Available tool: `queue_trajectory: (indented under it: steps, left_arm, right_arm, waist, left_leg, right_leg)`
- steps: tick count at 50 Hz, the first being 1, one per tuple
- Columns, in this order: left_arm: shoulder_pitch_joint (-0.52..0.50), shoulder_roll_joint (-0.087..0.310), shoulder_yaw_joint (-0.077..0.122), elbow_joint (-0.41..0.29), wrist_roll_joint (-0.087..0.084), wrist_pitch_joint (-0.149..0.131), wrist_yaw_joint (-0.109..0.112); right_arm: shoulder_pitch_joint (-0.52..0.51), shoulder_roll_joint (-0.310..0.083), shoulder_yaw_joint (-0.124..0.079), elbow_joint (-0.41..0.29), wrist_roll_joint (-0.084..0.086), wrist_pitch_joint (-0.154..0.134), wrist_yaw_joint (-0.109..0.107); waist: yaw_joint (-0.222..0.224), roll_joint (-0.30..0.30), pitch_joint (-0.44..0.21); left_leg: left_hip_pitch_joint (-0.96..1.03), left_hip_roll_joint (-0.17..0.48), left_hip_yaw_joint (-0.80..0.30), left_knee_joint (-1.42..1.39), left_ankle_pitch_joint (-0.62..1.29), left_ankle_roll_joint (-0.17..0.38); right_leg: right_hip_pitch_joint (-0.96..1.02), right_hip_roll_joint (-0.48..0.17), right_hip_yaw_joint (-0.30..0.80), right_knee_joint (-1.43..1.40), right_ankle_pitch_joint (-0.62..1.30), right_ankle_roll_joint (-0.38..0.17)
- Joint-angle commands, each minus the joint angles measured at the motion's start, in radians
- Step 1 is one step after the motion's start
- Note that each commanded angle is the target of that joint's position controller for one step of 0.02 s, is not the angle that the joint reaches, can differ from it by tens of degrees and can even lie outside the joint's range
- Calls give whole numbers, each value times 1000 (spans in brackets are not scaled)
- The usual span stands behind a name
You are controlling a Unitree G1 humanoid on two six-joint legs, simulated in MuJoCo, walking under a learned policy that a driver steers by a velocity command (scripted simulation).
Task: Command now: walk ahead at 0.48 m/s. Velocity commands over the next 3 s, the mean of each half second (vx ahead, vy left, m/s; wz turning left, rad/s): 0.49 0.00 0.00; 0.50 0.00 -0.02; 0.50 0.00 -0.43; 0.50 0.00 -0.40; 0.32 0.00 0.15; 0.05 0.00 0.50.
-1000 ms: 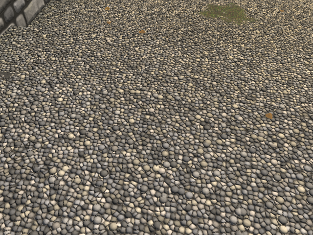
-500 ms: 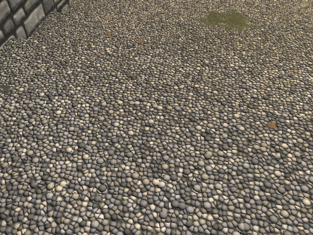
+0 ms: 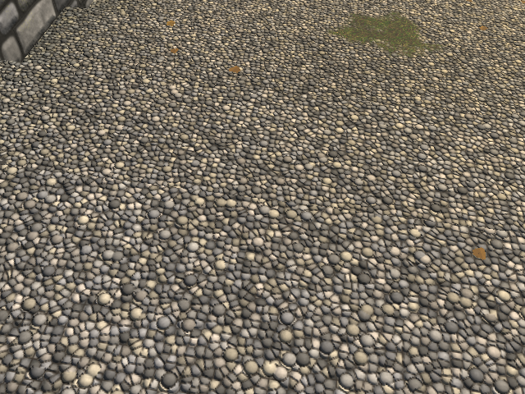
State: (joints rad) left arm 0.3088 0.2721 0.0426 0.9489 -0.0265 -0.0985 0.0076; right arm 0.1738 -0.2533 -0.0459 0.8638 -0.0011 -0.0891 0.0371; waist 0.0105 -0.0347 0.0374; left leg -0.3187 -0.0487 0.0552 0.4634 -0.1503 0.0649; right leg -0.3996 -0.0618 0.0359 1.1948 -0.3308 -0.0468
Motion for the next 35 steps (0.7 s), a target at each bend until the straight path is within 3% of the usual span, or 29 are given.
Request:
queue_trajectory:
  steps: [1,3,6,10,15,18,19,20,21,22,23,24,25,26,27,29,32,35]
  left_arm:
    - [71,63,23,-45,7,11,6]
    - [7,64,26,-73,15,24,10]
    - [-111,67,28,-116,27,21,7]
    - [-256,44,16,-158,20,6,-9]
    - [-376,51,7,-215,8,-3,-38]
    - [-322,92,19,-220,6,-11,-48]
    - [-223,121,35,-195,7,-13,-46]
    - [-44,176,62,-143,10,-13,-38]
    - [115,277,87,-114,32,-10,-32]
    - [169,270,84,-92,22,-4,-39]
    - [131,182,57,-98,16,-5,-39]
    - [36,153,46,-119,16,-6,-35]
    - [-35,129,38,-133,25,-6,-35]
    - [-77,102,31,-139,33,-8,-38]
    - [-93,84,26,-138,40,-12,-41]
    - [-84,89,29,-124,33,-19,-42]
    - [-36,121,39,-96,30,-18,-27]
    - [0,124,39,-77,26,-8,-13]
  right_arm:
    - [-14,-94,-18,-34,-5,-26,1]
    - [18,-119,-23,-13,-2,-31,-9]
    - [78,-148,-29,11,0,-25,-29]
    - [148,-165,-30,38,12,-14,-44]
    - [236,-175,-34,82,20,12,-46]
    - [219,-196,-43,83,21,29,-47]
    - [198,-196,-42,78,19,35,-46]
    - [199,-167,-30,69,11,39,-47]
    - [272,-84,-1,38,-3,27,-43]
    - [326,-18,20,53,1,3,-37]
    - [236,-136,-10,42,32,-16,-32]
    - [151,-165,-17,13,47,-27,-31]
    - [109,-160,-19,10,36,-29,-38]
    - [103,-147,-24,11,24,-22,-41]
    - [123,-126,-24,18,21,-8,-41]
    - [138,-90,-20,24,20,13,-42]
    - [47,-87,-22,-9,7,21,-45]
    - [-46,-65,-16,-33,5,13,-37]
  waist:
    - [25,122,-43]
    - [23,100,-3]
    - [-5,68,25]
    - [-56,65,38]
    - [-91,71,57]
    - [-43,110,17]
    - [16,115,-43]
    - [89,99,-164]
    - [97,-63,-343]
    - [84,-245,-442]
    - [101,-156,-336]
    - [80,-108,-204]
    - [52,-41,-137]
    - [20,-32,-89]
    - [-6,-47,-84]
    - [-27,-42,-64]
    - [-17,-15,-20]
    - [7,-23,2]
  left_leg:
    - [92,260,-326,-340,-75,166]
    - [65,262,-284,-378,-58,183]
    - [111,264,-246,-396,-10,184]
    - [144,232,-154,-391,49,148]
    - [311,286,-147,-313,92,133]
    - [382,312,-154,-210,284,106]
    - [376,280,-122,-87,465,86]
    - [291,223,-78,127,515,56]
    - [-47,118,-18,511,233,-5]
    - [-308,-20,-104,742,-413,-36]
    - [-419,41,-187,842,-405,-16]
    - [-456,96,-151,832,-305,0]
    - [-418,140,-130,782,-216,-2]
    - [-367,173,-130,724,-157,-6]
    - [-309,191,-134,695,-122,-10]
    - [-286,199,-123,646,-92,-26]
    - [-374,205,-116,501,30,-56]
    - [-365,185,-94,307,194,-64]
  right_leg:
    - [-143,-97,51,-32,70,-3]
    - [-201,-106,40,-111,127,18]
    - [-299,-107,36,-283,288,50]
    - [-252,-62,-15,-520,453,62]
    - [-263,-33,-19,-656,385,39]
    - [-155,2,-44,-698,263,-3]
    - [-15,36,-75,-721,249,-28]
    - [242,28,-65,-701,264,-65]
    - [651,-218,275,-680,226,-186]
    - [824,-342,666,-845,37,-273]
    - [753,-310,618,-886,-47,-225]
    - [608,-281,474,-906,17,-189]
    - [471,-244,372,-935,119,-177]
    - [364,-207,291,-969,197,-167]
    - [304,-183,243,-999,231,-163]
    - [248,-165,178,-1041,299,-179]
    - [258,-161,116,-1072,387,-189]
    - [265,-124,40,-1081,402,-161]
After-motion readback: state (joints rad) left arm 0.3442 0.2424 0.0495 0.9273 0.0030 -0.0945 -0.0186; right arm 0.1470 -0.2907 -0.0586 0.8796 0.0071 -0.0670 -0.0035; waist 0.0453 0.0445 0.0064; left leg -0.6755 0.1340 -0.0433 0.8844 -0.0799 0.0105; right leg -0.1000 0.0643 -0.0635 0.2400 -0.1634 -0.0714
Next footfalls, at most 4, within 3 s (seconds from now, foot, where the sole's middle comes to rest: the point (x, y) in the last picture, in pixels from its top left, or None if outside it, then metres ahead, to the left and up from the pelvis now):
0.40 right None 0.40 -0.16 -0.77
0.94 left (243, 309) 0.71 0.08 -0.77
1.50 right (331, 238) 0.96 -0.19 -0.77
2.14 left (296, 162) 1.42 -0.11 -0.92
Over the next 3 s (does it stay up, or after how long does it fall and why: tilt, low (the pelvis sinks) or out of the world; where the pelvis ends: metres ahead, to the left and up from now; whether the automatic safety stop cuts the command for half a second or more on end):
stays up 1.42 -0.17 -0.15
